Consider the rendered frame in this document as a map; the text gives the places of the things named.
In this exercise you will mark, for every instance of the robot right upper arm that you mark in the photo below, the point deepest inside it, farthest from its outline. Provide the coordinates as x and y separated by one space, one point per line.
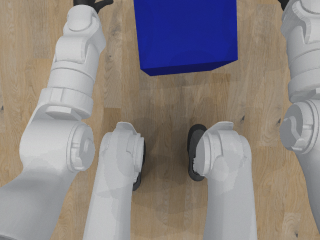
300 132

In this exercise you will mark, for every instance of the left robot hand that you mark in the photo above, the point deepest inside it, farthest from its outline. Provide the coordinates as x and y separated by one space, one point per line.
97 6

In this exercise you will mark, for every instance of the robot left upper arm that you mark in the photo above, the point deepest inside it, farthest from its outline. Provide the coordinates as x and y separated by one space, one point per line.
52 152

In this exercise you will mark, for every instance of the left robot foot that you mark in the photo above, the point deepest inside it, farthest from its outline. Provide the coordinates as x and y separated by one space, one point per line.
138 181

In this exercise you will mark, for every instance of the robot left thigh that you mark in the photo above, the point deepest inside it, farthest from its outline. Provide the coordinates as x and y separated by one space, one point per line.
109 213

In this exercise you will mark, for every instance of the carton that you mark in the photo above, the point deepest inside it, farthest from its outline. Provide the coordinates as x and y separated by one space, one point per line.
185 36

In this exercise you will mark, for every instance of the left robot forearm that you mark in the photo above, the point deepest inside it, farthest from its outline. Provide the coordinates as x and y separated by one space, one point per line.
68 95

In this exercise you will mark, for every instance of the right robot hand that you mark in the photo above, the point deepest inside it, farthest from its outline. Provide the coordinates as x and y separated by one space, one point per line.
283 3

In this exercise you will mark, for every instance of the right robot forearm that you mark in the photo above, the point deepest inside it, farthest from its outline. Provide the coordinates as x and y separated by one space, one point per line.
301 29

